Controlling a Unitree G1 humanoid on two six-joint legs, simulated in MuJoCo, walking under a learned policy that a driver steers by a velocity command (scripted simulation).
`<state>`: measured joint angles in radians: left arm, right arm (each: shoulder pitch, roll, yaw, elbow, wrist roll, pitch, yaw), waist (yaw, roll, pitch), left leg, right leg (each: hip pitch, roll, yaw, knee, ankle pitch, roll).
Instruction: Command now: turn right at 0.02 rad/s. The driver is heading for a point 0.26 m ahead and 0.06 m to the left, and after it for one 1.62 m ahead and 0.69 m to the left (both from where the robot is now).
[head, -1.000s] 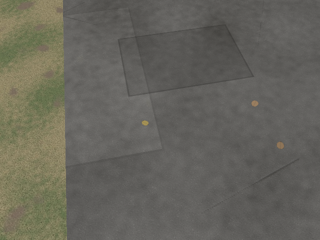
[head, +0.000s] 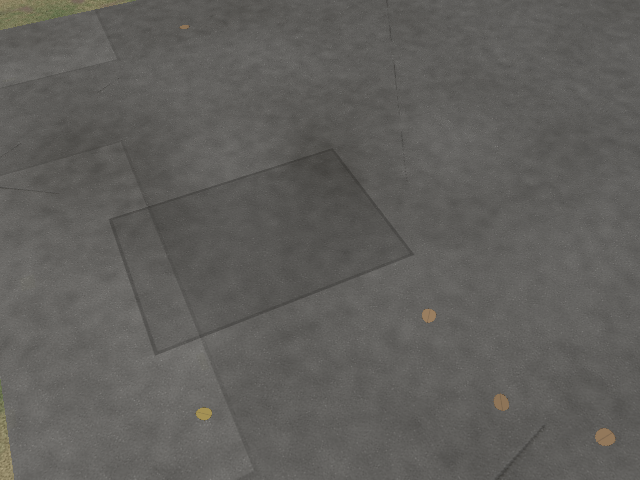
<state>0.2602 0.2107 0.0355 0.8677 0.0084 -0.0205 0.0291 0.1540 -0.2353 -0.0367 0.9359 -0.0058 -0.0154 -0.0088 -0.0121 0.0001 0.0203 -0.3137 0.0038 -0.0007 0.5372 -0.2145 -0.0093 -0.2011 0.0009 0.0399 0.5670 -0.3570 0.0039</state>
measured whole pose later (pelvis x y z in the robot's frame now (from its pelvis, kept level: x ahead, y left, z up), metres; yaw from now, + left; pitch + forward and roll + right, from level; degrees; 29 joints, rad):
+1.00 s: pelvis +0.37 +0.03 +0.01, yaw +24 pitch +1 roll -3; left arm 0.26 0.26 0.07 0.86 0.01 -0.12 -0.01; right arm 0.23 -0.32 -0.08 0.78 0.03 -0.03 -0.01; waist 0.03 0.05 0.03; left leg -0.62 0.10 -0.05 1.10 -0.27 0.02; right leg -0.15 0.03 -0.11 0.30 -0.17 -0.03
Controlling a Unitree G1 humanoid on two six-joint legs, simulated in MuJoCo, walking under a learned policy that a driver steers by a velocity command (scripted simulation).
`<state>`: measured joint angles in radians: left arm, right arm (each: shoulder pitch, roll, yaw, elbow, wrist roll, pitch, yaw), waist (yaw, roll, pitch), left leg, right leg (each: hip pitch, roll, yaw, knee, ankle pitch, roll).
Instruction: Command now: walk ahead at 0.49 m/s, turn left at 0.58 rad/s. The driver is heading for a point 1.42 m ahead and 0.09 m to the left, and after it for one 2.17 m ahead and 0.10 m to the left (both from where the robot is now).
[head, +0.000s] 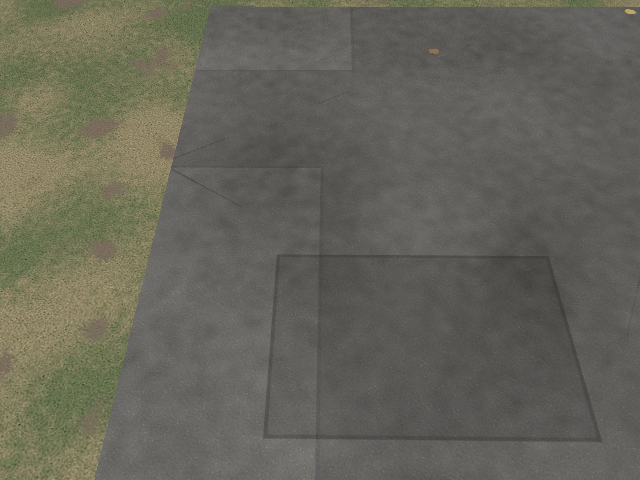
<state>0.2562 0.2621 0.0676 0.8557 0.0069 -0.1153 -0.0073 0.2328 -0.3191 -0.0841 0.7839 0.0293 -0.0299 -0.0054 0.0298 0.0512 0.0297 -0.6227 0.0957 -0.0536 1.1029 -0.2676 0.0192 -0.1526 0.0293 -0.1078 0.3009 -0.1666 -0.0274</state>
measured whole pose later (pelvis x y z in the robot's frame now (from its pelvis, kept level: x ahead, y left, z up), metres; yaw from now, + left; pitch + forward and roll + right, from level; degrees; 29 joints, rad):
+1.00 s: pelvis +0.58 +0.10 -0.01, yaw +7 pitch +2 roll +0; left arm 0.24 0.29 0.06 0.77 -0.01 -0.07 -0.04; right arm 0.24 -0.29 -0.04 0.74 0.00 -0.10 0.00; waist 0.02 0.02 0.04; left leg -0.47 0.04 -0.05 1.15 -0.35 0.01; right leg -0.33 0.10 0.01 0.44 -0.14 -0.10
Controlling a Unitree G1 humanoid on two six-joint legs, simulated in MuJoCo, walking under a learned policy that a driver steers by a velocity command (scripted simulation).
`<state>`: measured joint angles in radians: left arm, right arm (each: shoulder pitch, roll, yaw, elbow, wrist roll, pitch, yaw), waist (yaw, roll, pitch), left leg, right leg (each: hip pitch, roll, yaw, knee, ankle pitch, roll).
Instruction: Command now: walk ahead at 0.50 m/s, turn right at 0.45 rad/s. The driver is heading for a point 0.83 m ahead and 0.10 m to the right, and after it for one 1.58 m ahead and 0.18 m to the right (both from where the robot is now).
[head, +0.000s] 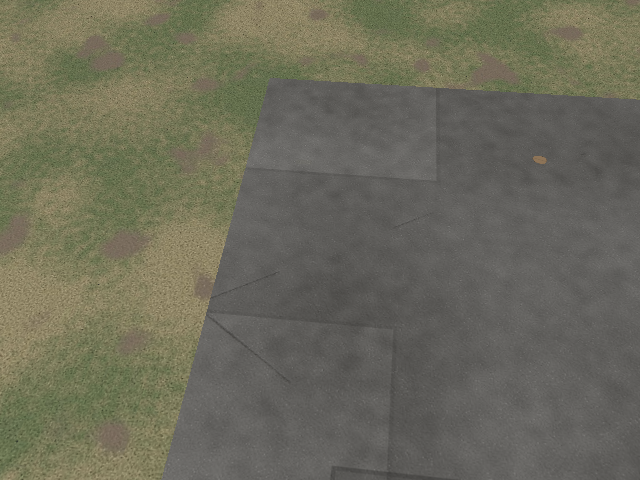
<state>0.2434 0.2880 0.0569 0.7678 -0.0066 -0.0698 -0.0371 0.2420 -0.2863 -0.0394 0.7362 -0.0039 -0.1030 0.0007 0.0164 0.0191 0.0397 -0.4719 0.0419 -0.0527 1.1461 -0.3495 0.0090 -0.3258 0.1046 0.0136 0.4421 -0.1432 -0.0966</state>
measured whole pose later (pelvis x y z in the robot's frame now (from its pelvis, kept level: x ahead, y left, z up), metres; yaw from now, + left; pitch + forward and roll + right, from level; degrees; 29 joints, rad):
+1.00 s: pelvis +0.51 -0.11 +0.01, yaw -20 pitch +1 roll -1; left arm 0.25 0.26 0.05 0.73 0.01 -0.08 -0.03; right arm 0.26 -0.31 -0.05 0.83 0.03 -0.06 0.01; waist 0.00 0.04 0.03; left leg -0.54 0.09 -0.04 1.14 -0.32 0.00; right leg -0.24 0.04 -0.09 0.40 -0.18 -0.06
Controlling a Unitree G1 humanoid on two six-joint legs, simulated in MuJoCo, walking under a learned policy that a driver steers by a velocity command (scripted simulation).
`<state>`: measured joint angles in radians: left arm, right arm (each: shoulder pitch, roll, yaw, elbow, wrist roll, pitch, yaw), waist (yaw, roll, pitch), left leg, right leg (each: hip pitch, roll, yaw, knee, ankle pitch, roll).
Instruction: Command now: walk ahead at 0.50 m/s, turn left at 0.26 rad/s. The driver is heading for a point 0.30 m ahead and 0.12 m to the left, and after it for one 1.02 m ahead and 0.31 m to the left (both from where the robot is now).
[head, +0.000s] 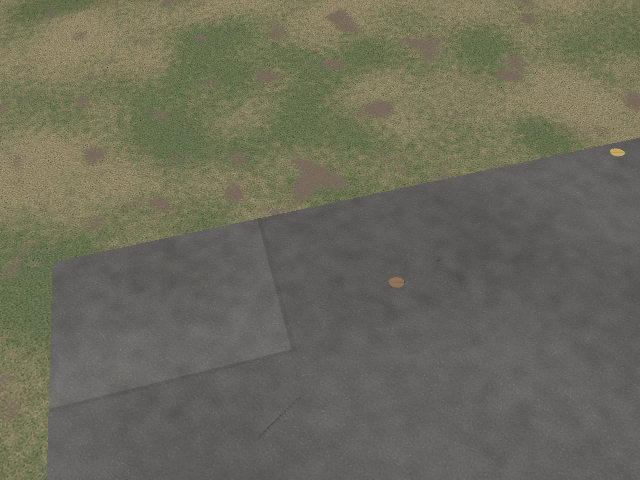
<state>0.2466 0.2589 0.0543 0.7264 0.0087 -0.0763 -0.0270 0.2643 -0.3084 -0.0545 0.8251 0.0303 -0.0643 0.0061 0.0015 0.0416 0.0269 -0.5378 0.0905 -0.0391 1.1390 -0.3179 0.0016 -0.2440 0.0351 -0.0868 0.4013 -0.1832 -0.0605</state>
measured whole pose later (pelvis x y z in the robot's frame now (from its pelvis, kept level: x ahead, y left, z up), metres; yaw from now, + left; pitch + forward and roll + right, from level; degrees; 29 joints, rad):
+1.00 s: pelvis +0.57 +0.12 +0.00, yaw +27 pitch +1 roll -1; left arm 0.25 0.26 0.05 0.77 0.01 -0.10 -0.03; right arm 0.28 -0.29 -0.05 0.73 0.01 -0.05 0.00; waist 0.01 0.04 0.01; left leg -0.47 0.01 -0.06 1.14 -0.35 0.03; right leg -0.29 0.05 -0.02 0.43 -0.17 -0.05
